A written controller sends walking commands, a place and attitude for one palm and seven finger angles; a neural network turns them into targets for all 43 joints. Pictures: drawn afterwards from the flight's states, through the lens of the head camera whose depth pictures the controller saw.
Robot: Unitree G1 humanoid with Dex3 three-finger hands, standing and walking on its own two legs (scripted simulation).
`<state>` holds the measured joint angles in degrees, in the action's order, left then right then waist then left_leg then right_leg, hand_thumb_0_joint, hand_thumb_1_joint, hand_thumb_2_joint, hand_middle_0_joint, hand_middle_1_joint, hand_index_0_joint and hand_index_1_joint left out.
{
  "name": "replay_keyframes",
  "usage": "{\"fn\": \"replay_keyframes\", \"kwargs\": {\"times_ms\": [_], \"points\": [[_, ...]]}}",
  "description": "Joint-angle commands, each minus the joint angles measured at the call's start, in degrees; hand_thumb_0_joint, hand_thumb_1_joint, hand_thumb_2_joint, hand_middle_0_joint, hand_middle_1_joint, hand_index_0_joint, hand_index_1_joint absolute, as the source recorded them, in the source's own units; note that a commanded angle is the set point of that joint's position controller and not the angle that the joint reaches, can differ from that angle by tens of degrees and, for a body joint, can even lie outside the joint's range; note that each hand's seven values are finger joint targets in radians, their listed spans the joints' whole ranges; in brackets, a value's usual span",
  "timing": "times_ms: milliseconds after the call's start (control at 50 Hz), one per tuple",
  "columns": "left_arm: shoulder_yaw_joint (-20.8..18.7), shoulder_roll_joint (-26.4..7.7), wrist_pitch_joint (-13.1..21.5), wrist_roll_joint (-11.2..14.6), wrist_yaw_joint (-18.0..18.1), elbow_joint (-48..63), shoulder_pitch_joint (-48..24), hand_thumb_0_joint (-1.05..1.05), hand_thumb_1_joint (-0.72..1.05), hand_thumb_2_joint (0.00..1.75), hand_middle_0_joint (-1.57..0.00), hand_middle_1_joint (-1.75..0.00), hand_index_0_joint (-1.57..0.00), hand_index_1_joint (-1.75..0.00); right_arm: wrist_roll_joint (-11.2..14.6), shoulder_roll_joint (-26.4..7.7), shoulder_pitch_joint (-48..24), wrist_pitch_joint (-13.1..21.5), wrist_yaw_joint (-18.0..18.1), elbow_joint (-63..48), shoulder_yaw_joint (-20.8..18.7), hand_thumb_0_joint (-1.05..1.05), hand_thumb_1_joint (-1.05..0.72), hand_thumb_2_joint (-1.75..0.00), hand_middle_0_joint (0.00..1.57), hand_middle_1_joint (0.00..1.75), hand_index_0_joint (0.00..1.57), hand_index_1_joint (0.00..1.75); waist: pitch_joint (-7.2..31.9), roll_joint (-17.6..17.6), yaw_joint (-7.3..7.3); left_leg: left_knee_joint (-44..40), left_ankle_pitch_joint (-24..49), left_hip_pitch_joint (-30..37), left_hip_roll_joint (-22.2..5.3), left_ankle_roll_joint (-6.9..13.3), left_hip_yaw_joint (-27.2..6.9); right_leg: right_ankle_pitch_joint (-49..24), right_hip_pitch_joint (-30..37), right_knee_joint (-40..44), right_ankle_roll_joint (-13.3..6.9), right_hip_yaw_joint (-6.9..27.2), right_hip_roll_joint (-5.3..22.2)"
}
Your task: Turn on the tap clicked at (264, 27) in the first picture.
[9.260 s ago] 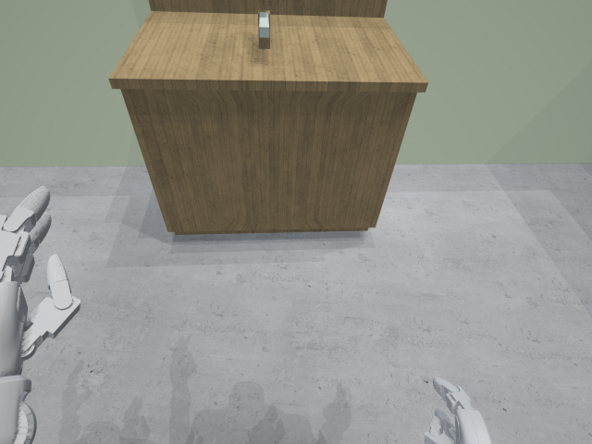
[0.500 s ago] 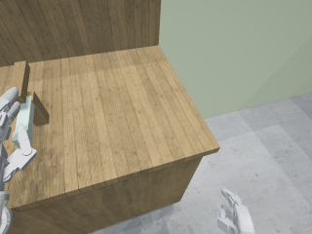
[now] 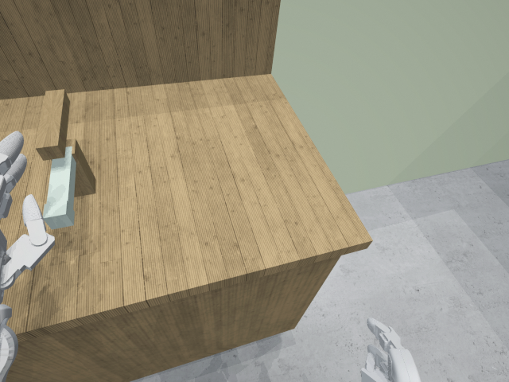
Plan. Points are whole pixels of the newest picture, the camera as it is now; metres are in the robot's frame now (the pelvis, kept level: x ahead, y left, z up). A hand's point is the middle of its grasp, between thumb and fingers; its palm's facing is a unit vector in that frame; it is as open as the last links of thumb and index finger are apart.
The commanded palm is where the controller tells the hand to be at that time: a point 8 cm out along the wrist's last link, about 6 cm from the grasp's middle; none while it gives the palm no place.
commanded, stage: look again from close up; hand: left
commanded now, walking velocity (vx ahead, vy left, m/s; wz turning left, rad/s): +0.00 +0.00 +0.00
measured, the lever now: (59, 214) +0.29 +0.31 +0.10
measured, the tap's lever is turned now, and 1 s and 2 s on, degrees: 0 0 0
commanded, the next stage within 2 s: shuffle to correct the standing spot in 0.34 s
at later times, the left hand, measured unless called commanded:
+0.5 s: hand (43, 241) +0.22 +0.27 +0.16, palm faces +0.41 -0.84 -0.35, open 7.4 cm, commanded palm +0.16 +0.29 +0.18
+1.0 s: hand (85, 276) +0.18 +0.20 +0.17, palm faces +0.31 -0.82 -0.48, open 7.4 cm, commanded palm +0.12 +0.25 +0.18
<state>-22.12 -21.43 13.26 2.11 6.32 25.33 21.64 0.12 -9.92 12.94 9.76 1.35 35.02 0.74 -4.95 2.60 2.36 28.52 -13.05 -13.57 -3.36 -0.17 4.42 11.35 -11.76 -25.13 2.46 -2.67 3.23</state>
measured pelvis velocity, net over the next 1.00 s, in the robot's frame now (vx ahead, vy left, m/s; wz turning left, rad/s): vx -0.04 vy -0.03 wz -0.02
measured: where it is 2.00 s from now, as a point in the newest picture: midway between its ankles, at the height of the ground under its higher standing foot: outside the picture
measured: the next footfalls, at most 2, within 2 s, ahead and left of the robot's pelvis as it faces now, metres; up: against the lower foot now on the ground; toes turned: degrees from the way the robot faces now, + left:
none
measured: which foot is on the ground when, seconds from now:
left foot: down 0.00-1.00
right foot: down 0.00-1.00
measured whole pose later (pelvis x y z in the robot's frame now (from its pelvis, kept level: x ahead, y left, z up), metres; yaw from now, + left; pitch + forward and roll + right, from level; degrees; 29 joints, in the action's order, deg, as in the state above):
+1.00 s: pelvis -0.04 -0.03 -0.01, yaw -1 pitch +1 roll -1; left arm -25.5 -23.7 17.4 3.1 4.7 35.7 27.8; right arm -0.7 -11.3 8.8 8.6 1.3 33.4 -2.4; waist -8.5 2.0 1.3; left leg 35.0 -13.8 -23.8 -3.9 -1.3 0.6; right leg 10.9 -22.8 -32.6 -0.4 -2.7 0.8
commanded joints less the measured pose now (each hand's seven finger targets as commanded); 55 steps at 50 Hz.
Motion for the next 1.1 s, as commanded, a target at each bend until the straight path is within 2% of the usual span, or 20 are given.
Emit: {"fn": "replay_keyframes", "kwargs": {"times_ms": [0,40,120,160,220,240,320,440,520,540,600,760,820,840,900,920,940,1000,1040,1080], "points": [[-2.71,-7.11,3.25,-0.15,0.8,12.21,-4.48,0.0,0.9,0.9,-0.2,-0.3,-0.2,-0.3,0.16,-8.37,-5.33,4.03,0.2,-9.2,-3.3,0.0,-0.9,-0.9,0.2,0.3,0.2,0.3,8.92,-5.36,-0.83,-6.85,1.29,0.46,-0.21,0.58,-2.35,-4.39,4.08,4.39,-2.58,2.99,-0.7],[-2.4,-6.65,2.81,-0.17,0.85,11.68,-3.63,0.0,0.9,0.9,-0.2,-0.3,-0.2,-0.3,0.0,-8.47,-5.58,3.56,0.07,-8.83,-3.07,0.0,-0.9,-0.9,0.2,0.3,0.2,0.3,9.16,-5.48,-1.06,-7.31,2.75,0.34,-0.31,0.38,-2.55,-5.62,4.63,4.22,-2.42,2.14,-0.96],[-5.37,-9.46,2.59,-0.06,1.12,14.7,-3.06,0.0,0.9,0.9,-0.2,-0.3,-0.2,-0.3,0.43,-8.07,-7.14,2.58,0.02,-9.68,-3.08,0.0,-0.9,-0.9,0.2,0.3,0.2,0.3,9.98,-6.6,-0.93,-7.32,6.05,1.21,-0.49,0.21,-2.79,-8.41,5.75,3.43,-2.31,1.59,-1.02],[-4.42,-8.22,2.68,0.42,0.81,14.83,-2.74,0.0,0.9,0.9,-0.2,-0.3,-0.2,-0.3,0.35,-8.01,-6.33,2.05,-0.03,-10.26,-3.14,0.0,-0.9,-0.9,0.2,0.3,0.2,0.3,9.92,-6.46,-0.96,-7.63,5.96,0.47,-0.63,0.23,-3.18,-8.42,6.49,3.09,-2.34,1.41,-1.12],[-5.88,-9.47,2.52,0.45,1.08,15.55,-2.09,0.0,0.9,0.9,-0.2,-0.3,-0.2,-0.3,0.62,-7.85,-7.22,1.76,0.21,-10.43,-2.96,0.0,-0.9,-0.9,0.2,0.3,0.2,0.3,9.3,-7.33,-0.94,-8.01,4.14,0.78,-0.8,0.27,-2.93,-7.5,5.62,3.4,-2.25,1.43,-1.16],[-4.28,-7.78,2.64,0.55,0.82,14.83,-2.37,0.0,0.9,0.9,-0.2,-0.3,-0.2,-0.3,0.29,-8.12,-6.38,1.5,0.21,-10.19,-3.0,0.0,-0.9,-0.9,0.2,0.3,0.2,0.3,9.34,-7.02,-1.09,-8.49,3.67,-0.25,-0.69,0.29,-3.19,-7.13,6.25,3.22,-2.22,0.96,-1.45],[-4.88,-8.59,2.48,0.3,1.23,16.51,-2.61,0.0,0.9,0.9,-0.2,-0.3,-0.2,-0.3,0.72,-8.05,-7.19,1.59,0.3,-10.49,-3.24,0.0,-0.9,-0.9,0.2,0.3,0.2,0.3,10.07,-8.31,-1.01,-7.94,4.22,1.34,-0.87,0.36,-2.84,-8.36,6.07,2.93,-2.25,1.42,-1.26],[-2.84,-6.77,2.0,0.43,1.08,13.8,-2.74,0.0,0.9,0.9,-0.2,-0.3,-0.2,-0.3,0.54,-8.22,-6.58,1.05,0.26,-10.47,-3.08,0.0,-0.9,-0.9,0.2,0.3,0.2,0.3,8.0,-6.44,-1.12,-9.29,1.05,-0.69,-0.91,0.2,-3.54,-5.52,5.26,3.77,-1.97,1.11,-1.59],[-5.42,-9.15,2.16,0.59,1.26,16.5,-3.59,0.0,0.9,0.9,-0.2,-0.3,-0.2,-0.3,1.01,-8.04,-7.55,0.84,0.18,-11.54,-3.3,0.0,-0.9,-0.9,0.2,0.3,0.2,0.3,7.62,-8.22,-0.76,-9.62,3.95,-2.07,-2.85,0.23,-4.25,-7.26,5.33,0.54,-1.7,0.79,-2.06],[-4.42,-7.86,2.26,0.93,0.9,15.25,-2.54,0.0,0.9,0.9,-0.2,-0.3,-0.2,-0.3,0.69,-8.05,-6.85,0.53,0.0,-11.71,-3.28,0.0,-0.9,-0.9,0.2,0.3,0.2,0.3,7.96,-8.46,-0.57,-9.55,4.2,-3.23,-3.39,0.56,-4.33,-7.19,5.84,-0.24,-1.64,0.49,-2.08],[-5.58,-8.7,2.94,1.0,0.67,18.08,-1.7,0.0,0.9,0.9,-0.2,-0.3,-0.2,-0.3,0.8,-8.03,-6.3,0.85,-0.52,-12.48,-3.95,0.0,-0.9,-0.9,0.2,0.3,0.2,0.3,10.15,-9.59,-0.3,-7.24,7.68,-3.16,-5.08,0.9,-4.46,-9.09,5.86,-2.69,-1.71,0.8,-1.63],[-8.09,-10.13,4.78,1.71,-0.45,21.95,1.99,0.0,0.9,0.9,-0.2,-0.3,-0.2,-0.3,0.05,-8.22,-5.55,1.58,-0.49,-13.17,-5.04,0.0,-0.9,-0.9,0.2,0.3,0.2,0.3,11.81,-7.79,-0.53,-0.39,9.48,-5.26,-6.77,1.21,-3.8,-13.11,1.03,-5.5,-3.22,2.21,0.12],[-10.94,-12.14,5.62,1.75,-0.26,20.62,4.19,0.0,0.9,0.9,-0.2,-0.3,-0.2,-0.3,-0.02,-7.45,-4.88,1.92,0.06,-11.97,-5.14,0.0,-0.9,-0.9,0.2,0.3,0.2,0.3,13.06,-3.2,-1.14,4.53,4.46,-3.08,-3.58,0.31,-2.05,-14.51,-3.58,-1.86,-5.09,6.15,2.86],[-9.22,-10.43,6.0,2.01,-0.63,20.15,4.25,0.0,0.9,0.9,-0.2,-0.3,-0.2,-0.3,-0.58,-7.29,-3.16,1.63,0.08,-11.37,-5.27,0.0,-0.9,-0.9,0.2,0.3,0.2,0.3,13.71,0.07,-1.68,5.71,1.83,-2.99,-1.41,-0.03,-1.0,-12.23,-4.48,0.33,-5.46,6.32,3.99],[-11.69,-12.99,7.57,1.83,-0.17,20.86,4.39,0.0,0.9,0.9,-0.2,-0.3,-0.2,-0.3,-0.54,-6.56,-3.11,2.77,0.66,-10.01,-5.76,0.0,-0.9,-0.9,0.2,0.3,0.2,0.3,13.63,5.06,-1.72,10.24,-5.74,-0.28,2.67,-0.49,-0.1,-3.62,-9.88,6.45,-8.44,10.2,9.2],[-12.75,-13.56,7.24,1.82,0.44,20.54,5.32,0.0,0.9,0.9,-0.2,-0.3,-0.2,-0.3,-0.41,-6.5,-4.14,2.53,0.81,-9.25,-5.37,0.0,-0.9,-0.9,0.2,0.3,0.2,0.3,13.17,3.62,-1.8,9.07,-4.58,1.55,2.44,-0.35,-1.29,-1.45,-11.93,6.93,-8.96,10.93,9.27],[-10.57,-11.48,6.87,2.07,0.44,19.87,6.2,0.0,0.9,0.9,-0.2,-0.3,-0.2,-0.3,-0.83,-6.46,-3.49,1.9,0.78,-9.13,-4.81,0.0,-0.9,-0.9,0.2,0.3,0.2,0.3,13.64,2.61,-2.04,5.5,-4.44,0.87,1.7,0.1,-2.2,2.83,-10.11,5.44,-7.41,8.0,7.56],[-10.53,-11.53,5.49,2.45,1.2,18.0,6.66,0.0,0.9,0.9,-0.2,-0.3,-0.2,-0.3,0.5,-7.99,-4.9,1.49,1.37,-10.8,-4.33,0.0,-0.9,-0.9,0.2,0.3,0.2,0.3,10.88,-4.77,-1.28,-2.61,-13.91,-4.73,-1.55,1.39,-7.04,18.39,-8.2,3.12,-3.59,6.54,2.22],[-9.04,-10.35,4.25,2.03,1.47,16.77,6.23,0.0,0.9,0.9,-0.2,-0.3,-0.2,-0.3,1.0,-8.59,-5.29,1.35,1.82,-11.02,-4.04,0.0,-0.9,-0.9,0.2,0.3,0.2,0.3,9.35,-8.65,-1.28,-7.78,-19.01,-10.68,-3.84,2.59,-10.32,19.76,-3.0,-0.03,-2.28,4.83,-0.6],[-8.52,-10.45,3.42,1.29,1.55,16.97,4.43,0.0,0.9,0.9,-0.2,-0.3,-0.2,-0.3,1.71,-9.23,-4.81,1.67,1.54,-11.54,-4.71,0.0,-0.9,-0.9,0.2,0.3,0.2,0.3,8.55,-7.52,-1.23,-7.94,-19.85,-13.16,-4.48,3.1,-10.76,16.17,0.89,-2.67,-2.16,4.29,-1.65]]}}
